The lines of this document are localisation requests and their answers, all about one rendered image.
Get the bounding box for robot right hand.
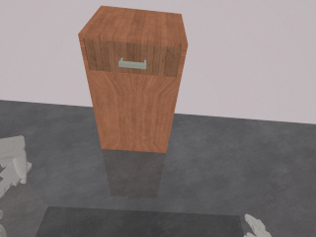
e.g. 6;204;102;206
244;214;273;237

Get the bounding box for robot left hand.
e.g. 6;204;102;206
0;135;32;198

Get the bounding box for cabinet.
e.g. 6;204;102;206
78;5;188;153

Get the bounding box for drawer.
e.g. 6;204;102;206
84;38;182;78

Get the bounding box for handle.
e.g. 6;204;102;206
118;57;147;69

